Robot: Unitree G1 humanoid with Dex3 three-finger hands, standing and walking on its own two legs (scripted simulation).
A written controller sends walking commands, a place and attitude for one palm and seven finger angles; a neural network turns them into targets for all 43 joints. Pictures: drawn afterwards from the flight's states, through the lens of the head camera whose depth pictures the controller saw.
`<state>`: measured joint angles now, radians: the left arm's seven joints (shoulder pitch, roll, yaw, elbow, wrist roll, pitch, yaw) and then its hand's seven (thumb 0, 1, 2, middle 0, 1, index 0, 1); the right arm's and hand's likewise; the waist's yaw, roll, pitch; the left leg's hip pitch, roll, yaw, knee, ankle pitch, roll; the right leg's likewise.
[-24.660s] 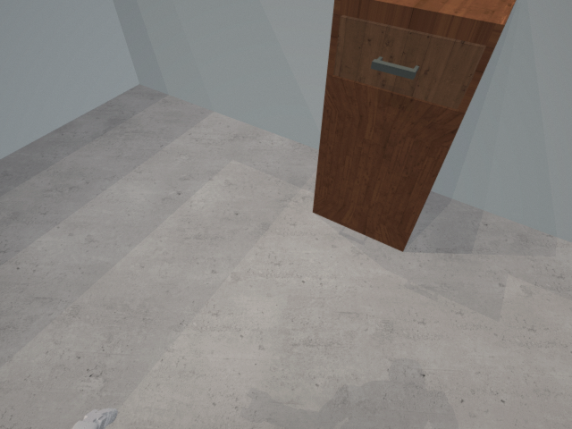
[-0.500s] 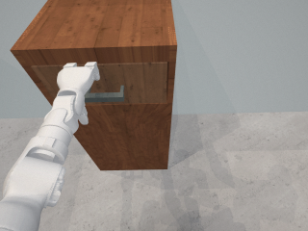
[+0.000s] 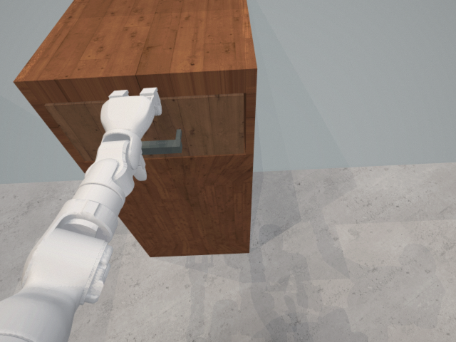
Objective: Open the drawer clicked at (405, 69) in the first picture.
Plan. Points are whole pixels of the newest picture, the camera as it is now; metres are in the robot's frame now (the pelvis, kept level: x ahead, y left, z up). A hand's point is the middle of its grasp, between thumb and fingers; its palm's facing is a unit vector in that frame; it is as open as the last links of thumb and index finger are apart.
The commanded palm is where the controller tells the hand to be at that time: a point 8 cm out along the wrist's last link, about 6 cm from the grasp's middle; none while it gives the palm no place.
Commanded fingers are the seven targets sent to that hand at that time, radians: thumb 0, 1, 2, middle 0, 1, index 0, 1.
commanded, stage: re-aim the fingers above the handle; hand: left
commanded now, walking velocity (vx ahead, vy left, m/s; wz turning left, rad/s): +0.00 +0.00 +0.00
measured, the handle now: (153, 141) +0.53 +0.16 +0.03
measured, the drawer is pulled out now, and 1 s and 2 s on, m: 0.00 0.00 0.00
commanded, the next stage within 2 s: lower the fingers behind the handle in 0.40 s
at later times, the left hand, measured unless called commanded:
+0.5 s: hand (145, 134) +0.49 +0.15 +0.09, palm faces +0.11 -0.05 -0.99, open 13.5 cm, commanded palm +0.46 +0.19 +0.14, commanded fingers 0.00 -0.50 0.30 -0.30 -1.20 -0.30 -1.20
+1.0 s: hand (130, 159) +0.46 +0.19 +0.05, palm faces -0.04 +0.00 -1.00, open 13.9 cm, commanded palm +0.45 +0.19 +0.10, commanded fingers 0.00 -0.50 0.30 -0.30 -1.20 -0.30 -1.20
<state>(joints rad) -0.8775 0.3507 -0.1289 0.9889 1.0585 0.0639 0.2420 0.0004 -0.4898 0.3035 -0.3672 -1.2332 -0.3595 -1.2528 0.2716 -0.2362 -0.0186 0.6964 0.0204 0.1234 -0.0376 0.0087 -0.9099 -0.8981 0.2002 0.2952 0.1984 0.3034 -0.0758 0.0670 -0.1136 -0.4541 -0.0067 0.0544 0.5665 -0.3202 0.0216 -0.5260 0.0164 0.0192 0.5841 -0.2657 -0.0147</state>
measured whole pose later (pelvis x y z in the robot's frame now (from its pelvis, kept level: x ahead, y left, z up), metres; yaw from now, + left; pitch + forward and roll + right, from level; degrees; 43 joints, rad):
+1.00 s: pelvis -0.03 -0.01 -0.01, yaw +1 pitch +15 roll +0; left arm -0.88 0.49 -0.12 0.99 1.06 -0.13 0.22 0.00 -0.49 0.30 -0.30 -1.20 -0.30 -1.19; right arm 0.38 -0.29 -0.07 0.69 0.01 0.05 -0.08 0.01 -0.91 -0.90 0.20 0.30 0.20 0.30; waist -0.10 0.03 -0.08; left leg -0.63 0.00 0.03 0.69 -0.33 0.01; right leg -0.68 0.02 -0.01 0.67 -0.26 -0.03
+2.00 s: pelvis -0.03 +0.00 -0.03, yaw +1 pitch +18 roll -1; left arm -0.97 0.41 -0.17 1.11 1.08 0.07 0.30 0.00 -0.49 0.30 -0.27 -1.29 -0.31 -1.25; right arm 0.36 -0.26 -0.04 0.69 0.01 0.09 -0.02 0.01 -0.91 -0.90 0.20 0.30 0.20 0.30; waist -0.12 0.04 -0.13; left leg -0.74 0.00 0.02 0.80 -0.38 0.03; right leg -0.78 0.01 -0.01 0.77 -0.31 -0.01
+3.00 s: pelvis +0.01 +0.01 +0.00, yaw +2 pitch +12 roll -1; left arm -0.81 0.39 -0.18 0.87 1.01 0.06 0.13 0.00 -0.49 0.30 -0.33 -1.20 -0.33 -1.21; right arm 0.28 -0.25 -0.05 0.67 0.02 0.13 -0.01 0.01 -0.91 -0.90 0.20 0.30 0.20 0.30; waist -0.04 0.06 -0.12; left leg -0.46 -0.02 0.02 0.61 -0.35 0.03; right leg -0.50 0.01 -0.01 0.58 -0.29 0.00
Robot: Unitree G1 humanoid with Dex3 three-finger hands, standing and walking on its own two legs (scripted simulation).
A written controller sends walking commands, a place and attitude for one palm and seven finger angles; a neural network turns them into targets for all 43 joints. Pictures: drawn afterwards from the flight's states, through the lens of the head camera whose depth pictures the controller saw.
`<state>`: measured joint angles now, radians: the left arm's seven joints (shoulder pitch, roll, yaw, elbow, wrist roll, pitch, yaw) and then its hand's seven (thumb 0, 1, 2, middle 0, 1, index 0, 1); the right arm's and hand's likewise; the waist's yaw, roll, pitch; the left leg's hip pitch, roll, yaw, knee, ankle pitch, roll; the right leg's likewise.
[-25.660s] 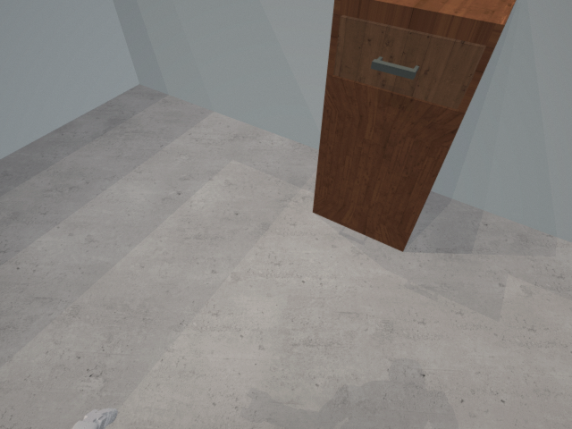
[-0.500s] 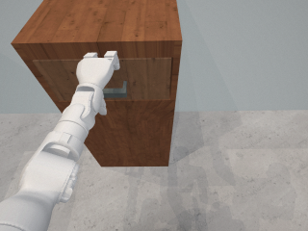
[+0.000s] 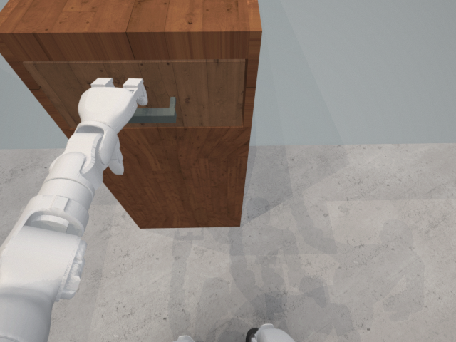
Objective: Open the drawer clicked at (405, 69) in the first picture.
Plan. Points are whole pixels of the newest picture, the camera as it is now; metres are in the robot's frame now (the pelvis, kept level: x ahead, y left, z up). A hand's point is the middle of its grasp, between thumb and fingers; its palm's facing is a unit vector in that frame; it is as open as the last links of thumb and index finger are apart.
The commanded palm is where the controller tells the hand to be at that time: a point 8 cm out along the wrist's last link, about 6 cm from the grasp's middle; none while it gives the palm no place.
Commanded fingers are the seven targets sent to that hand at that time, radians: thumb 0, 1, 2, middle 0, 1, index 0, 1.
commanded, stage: lower the fingers behind the handle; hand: left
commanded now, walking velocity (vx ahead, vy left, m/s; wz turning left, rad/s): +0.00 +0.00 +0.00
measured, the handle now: (144, 108) +0.56 +0.15 +0.04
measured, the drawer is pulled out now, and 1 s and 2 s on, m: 0.00 0.00 0.00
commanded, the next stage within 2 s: lift the fingers back up to retry in 1.10 s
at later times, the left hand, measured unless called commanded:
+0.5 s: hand (124, 123) +0.51 +0.18 +0.05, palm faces -0.02 +0.02 -1.00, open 13.8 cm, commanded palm +0.48 +0.18 +0.08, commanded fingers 0.00 -0.50 0.30 -0.30 -1.20 -0.30 -1.20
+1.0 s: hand (125, 124) +0.51 +0.18 +0.05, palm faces -0.01 +0.03 -1.00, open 13.8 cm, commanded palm +0.49 +0.18 +0.07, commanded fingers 0.00 -0.50 0.30 -0.30 -1.20 -0.30 -1.20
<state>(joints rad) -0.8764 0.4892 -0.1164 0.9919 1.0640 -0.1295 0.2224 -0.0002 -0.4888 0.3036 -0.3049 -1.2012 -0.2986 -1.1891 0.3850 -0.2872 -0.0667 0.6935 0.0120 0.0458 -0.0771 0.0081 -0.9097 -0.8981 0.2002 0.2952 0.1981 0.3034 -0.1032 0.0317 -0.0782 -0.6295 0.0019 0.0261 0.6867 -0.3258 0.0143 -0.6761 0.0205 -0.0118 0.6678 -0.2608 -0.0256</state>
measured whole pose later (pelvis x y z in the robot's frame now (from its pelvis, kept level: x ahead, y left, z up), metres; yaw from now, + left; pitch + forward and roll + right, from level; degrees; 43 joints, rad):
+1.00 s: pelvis +0.00 +0.01 -0.01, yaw +0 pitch +18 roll -1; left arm -0.97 0.41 -0.17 1.11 1.08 0.07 0.30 0.00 -0.49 0.30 -0.27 -1.29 -0.31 -1.25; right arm 0.36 -0.26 -0.04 0.69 0.01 0.09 -0.02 0.01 -0.91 -0.90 0.20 0.30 0.20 0.30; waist -0.12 0.04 -0.13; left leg -0.74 0.00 0.02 0.80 -0.38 0.03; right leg -0.78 0.01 -0.01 0.77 -0.31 -0.01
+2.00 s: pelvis +0.04 +0.02 +0.01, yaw +0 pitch +12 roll -1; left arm -0.81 0.39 -0.18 0.87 1.01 0.06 0.13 0.00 -0.49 0.30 -0.33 -1.20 -0.33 -1.21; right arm 0.28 -0.25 -0.05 0.67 0.02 0.13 -0.01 0.01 -0.91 -0.90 0.20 0.30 0.20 0.30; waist -0.04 0.06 -0.12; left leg -0.46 -0.02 0.02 0.61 -0.35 0.03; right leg -0.50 0.01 -0.01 0.58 -0.29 0.00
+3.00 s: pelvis +0.02 +0.00 +0.01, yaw +0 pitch +13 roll +0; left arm -0.94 0.37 -0.18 1.03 1.04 0.08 0.25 0.00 -0.49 0.30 -0.36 -1.23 -0.38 -1.27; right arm 0.30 -0.26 -0.04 0.72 0.02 0.09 -0.03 0.01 -0.91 -0.90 0.20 0.30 0.20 0.30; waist -0.08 0.06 -0.12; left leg -0.51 -0.01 0.02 0.60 -0.32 0.01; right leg -0.56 0.02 -0.01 0.60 -0.27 -0.03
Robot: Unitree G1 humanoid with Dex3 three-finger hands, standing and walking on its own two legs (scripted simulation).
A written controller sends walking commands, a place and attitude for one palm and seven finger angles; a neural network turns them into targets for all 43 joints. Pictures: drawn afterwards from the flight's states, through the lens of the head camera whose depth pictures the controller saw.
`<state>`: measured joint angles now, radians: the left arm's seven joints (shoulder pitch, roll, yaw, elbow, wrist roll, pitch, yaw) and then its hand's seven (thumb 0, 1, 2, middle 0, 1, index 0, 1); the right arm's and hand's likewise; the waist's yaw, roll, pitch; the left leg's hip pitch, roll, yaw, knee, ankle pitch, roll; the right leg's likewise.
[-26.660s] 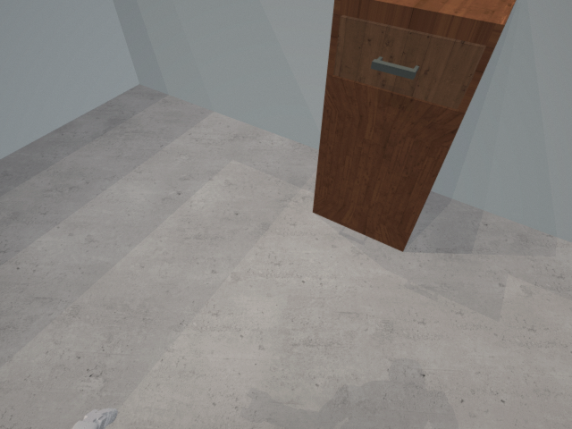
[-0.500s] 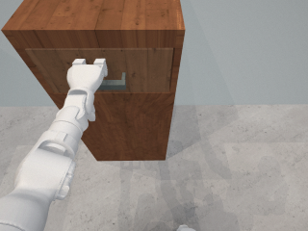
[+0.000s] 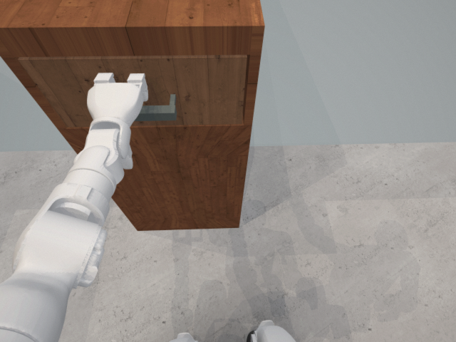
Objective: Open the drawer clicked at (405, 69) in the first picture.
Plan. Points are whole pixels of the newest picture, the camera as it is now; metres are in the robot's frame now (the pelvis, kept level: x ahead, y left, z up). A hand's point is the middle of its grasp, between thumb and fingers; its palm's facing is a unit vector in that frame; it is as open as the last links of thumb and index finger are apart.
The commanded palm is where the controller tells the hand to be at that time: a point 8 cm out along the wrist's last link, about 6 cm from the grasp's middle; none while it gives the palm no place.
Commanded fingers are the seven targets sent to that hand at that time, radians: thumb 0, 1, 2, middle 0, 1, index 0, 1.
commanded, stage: lower the fingers behind the handle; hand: left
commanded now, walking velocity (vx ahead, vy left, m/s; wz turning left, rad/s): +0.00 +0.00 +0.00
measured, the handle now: (144, 106) +0.56 +0.14 +0.06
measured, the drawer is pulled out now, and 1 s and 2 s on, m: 0.00 0.00 0.00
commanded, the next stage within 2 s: lift the fingers back up to retry in 0.10 s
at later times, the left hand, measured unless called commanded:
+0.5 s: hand (121, 121) +0.51 +0.17 +0.07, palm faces -0.01 -0.02 -1.00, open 13.8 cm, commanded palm +0.49 +0.18 +0.13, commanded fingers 0.00 -0.50 0.30 -0.30 -1.20 -0.30 -1.20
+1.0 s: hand (104, 106) +0.50 +0.19 +0.11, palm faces -0.03 -0.02 -1.00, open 13.8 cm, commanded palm +0.48 +0.18 +0.17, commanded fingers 0.00 -0.50 0.30 -0.30 -1.20 -0.30 -1.20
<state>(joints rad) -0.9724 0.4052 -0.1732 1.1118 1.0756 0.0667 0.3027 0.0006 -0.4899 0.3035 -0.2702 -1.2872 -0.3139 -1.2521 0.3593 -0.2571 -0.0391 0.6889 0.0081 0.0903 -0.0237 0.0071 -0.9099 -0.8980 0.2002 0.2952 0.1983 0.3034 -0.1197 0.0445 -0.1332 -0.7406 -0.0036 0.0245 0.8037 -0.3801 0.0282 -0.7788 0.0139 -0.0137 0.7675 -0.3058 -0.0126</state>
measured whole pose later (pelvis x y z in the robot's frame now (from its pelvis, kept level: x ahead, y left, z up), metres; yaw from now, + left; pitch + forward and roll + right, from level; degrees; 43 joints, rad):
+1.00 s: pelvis +0.04 +0.01 +0.02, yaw +0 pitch +12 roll -1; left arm -0.81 0.39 -0.18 0.87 1.01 0.06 0.13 0.00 -0.49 0.30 -0.33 -1.20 -0.33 -1.21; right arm 0.28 -0.25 -0.05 0.67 0.02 0.13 -0.01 0.01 -0.91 -0.90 0.20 0.30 0.20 0.30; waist -0.04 0.06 -0.12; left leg -0.46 -0.02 0.02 0.61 -0.35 0.03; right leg -0.50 0.01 -0.01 0.58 -0.29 0.00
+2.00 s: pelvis +0.02 -0.01 +0.02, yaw +0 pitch +13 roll +0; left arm -0.94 0.37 -0.18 1.03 1.04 0.08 0.25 0.00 -0.49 0.30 -0.36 -1.23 -0.38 -1.27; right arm 0.30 -0.26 -0.04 0.72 0.02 0.09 -0.03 0.01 -0.91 -0.90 0.20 0.30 0.20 0.30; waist -0.08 0.06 -0.12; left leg -0.51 -0.01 0.02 0.60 -0.32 0.01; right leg -0.56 0.02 -0.01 0.60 -0.27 -0.03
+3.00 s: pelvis +0.02 -0.01 +0.02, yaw +1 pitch +12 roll +0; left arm -0.86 0.35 -0.22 0.88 1.04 -0.03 0.25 0.00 -0.49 0.30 -0.32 -1.20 -0.33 -1.20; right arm 0.29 -0.26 -0.07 0.71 0.01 0.07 -0.04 0.01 -0.91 -0.90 0.20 0.29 0.20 0.30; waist -0.06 0.05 -0.09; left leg -0.49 -0.01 0.01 0.61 -0.33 0.02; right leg -0.54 0.01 -0.02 0.60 -0.28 -0.02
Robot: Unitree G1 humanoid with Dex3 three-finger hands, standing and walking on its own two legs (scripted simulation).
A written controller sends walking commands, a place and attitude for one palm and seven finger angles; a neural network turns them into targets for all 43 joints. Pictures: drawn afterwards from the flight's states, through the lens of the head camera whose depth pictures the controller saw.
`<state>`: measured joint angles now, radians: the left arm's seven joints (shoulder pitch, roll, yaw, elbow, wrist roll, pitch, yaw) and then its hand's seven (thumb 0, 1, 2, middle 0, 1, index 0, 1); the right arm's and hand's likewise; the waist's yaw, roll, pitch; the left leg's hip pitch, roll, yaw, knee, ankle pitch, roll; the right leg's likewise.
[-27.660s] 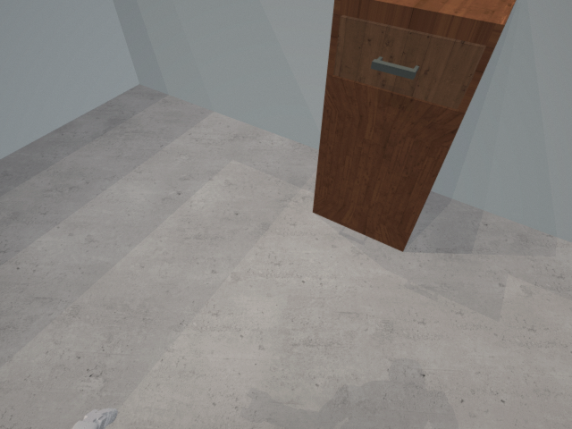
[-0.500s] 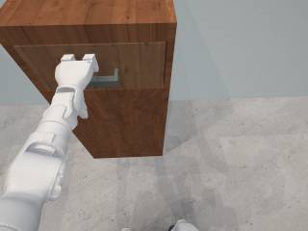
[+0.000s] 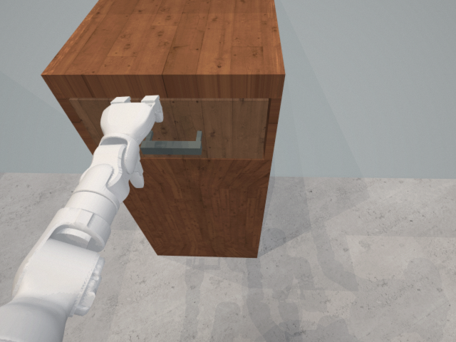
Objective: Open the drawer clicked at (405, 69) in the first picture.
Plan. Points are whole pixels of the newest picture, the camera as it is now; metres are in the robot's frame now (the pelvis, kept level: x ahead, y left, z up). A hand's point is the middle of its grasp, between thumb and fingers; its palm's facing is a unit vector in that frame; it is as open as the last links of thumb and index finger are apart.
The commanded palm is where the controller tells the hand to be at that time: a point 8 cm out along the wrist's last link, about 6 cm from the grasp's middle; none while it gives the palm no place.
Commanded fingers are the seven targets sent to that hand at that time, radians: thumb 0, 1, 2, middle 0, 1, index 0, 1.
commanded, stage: re-aim the fingers above the handle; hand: left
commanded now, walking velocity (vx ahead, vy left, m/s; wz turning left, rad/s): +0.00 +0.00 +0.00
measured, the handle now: (173, 141) +0.52 +0.13 +0.03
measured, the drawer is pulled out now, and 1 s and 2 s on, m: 0.00 0.00 0.00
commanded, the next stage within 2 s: none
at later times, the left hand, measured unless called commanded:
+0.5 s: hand (155, 134) +0.47 +0.15 +0.10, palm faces +0.00 +0.00 -1.00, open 13.5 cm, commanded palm +0.44 +0.15 +0.14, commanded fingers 0.00 -0.50 0.30 -0.30 -1.20 -0.30 -1.20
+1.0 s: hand (156, 134) +0.47 +0.14 +0.10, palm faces +0.03 +0.02 -1.00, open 13.4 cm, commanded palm +0.45 +0.15 +0.14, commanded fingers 0.00 -0.50 0.30 -0.30 -1.20 -0.30 -1.20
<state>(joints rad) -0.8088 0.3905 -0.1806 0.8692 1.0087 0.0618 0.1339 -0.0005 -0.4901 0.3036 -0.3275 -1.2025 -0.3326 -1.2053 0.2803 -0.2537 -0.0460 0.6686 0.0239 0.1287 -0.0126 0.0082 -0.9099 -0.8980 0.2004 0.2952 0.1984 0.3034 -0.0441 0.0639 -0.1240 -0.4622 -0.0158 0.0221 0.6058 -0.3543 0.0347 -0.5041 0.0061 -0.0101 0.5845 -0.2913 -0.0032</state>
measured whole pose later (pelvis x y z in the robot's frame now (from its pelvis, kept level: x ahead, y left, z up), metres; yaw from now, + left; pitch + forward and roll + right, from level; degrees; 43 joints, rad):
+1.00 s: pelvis -0.02 -0.02 +0.00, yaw +0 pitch +13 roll +0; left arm -0.94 0.37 -0.18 1.03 1.04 0.08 0.25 0.00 -0.49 0.30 -0.36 -1.23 -0.38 -1.27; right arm 0.30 -0.26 -0.04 0.72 0.02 0.09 -0.03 0.01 -0.91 -0.90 0.20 0.30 0.20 0.30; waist -0.08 0.06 -0.12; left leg -0.51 -0.01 0.02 0.60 -0.32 0.01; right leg -0.56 0.02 -0.01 0.60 -0.27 -0.03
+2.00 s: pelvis -0.01 -0.01 +0.00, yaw +1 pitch +12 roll +0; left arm -0.86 0.35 -0.22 0.88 1.04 -0.03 0.25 0.00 -0.49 0.30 -0.32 -1.20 -0.33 -1.20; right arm 0.29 -0.26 -0.07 0.71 0.01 0.07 -0.04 0.01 -0.91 -0.90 0.20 0.29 0.20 0.30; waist -0.06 0.05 -0.09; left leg -0.49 -0.01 0.01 0.61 -0.33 0.02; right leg -0.54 0.01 -0.02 0.60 -0.28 -0.02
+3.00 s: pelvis -0.02 -0.01 -0.01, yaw -1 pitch +15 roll +0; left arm -0.81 0.33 -0.14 1.01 1.07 -0.02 0.26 0.00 -0.49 0.30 -0.32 -1.20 -0.31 -1.21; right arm 0.33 -0.23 -0.05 0.68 0.00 0.08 -0.03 0.01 -0.91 -0.90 0.20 0.30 0.20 0.30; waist -0.10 0.05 -0.12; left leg -0.58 0.00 0.04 0.68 -0.36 0.02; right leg -0.64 0.02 0.01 0.67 -0.30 -0.02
